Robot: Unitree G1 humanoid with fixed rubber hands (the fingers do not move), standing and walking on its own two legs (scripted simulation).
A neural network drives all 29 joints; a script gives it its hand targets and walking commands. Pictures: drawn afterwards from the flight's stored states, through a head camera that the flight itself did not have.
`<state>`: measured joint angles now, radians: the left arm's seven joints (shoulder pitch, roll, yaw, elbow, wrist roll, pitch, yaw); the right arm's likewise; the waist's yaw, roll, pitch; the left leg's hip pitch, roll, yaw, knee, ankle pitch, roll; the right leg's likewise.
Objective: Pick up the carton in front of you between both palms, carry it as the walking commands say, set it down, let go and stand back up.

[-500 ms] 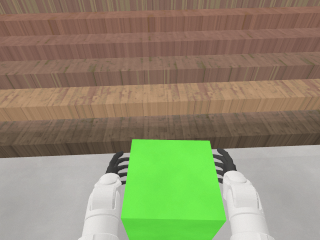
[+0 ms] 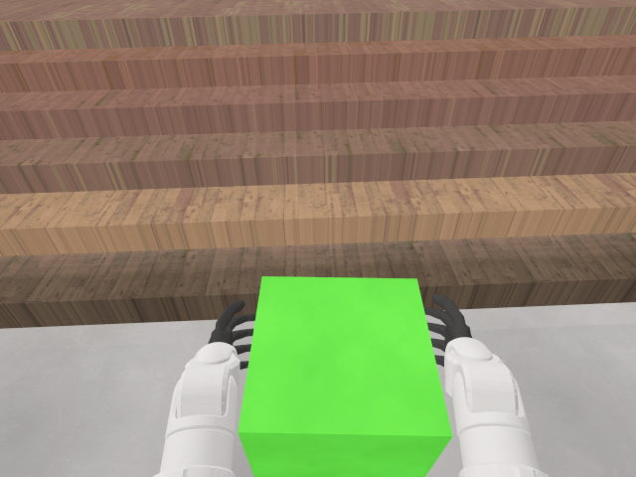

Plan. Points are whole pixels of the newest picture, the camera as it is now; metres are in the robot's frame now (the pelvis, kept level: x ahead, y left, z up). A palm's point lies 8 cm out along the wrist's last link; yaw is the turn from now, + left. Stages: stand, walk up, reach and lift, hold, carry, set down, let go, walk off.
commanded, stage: hold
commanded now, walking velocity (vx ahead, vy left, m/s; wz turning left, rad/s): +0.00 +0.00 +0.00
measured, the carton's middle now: (337, 391) +0.28 +0.00 -0.03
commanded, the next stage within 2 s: carry in 0.14 s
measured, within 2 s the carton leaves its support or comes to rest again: neither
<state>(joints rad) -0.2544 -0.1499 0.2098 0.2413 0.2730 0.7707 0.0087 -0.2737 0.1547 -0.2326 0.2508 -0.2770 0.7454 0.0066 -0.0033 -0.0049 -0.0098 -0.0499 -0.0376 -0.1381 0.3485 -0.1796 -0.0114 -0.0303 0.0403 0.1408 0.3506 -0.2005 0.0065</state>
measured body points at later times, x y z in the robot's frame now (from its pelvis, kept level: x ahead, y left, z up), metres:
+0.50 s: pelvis +0.07 -0.01 -0.01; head +0.04 -0.01 +0.44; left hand +0.35 +0.14 +0.08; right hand +0.36 -0.16 +0.08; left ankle +0.08 +0.10 -0.74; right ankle +0.00 -0.13 -0.75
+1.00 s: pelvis +0.33 -0.06 -0.01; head +0.33 -0.07 +0.44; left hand +0.59 +0.10 +0.09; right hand +0.60 -0.20 +0.09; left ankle +0.27 +0.06 -0.67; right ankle +0.33 -0.13 -0.75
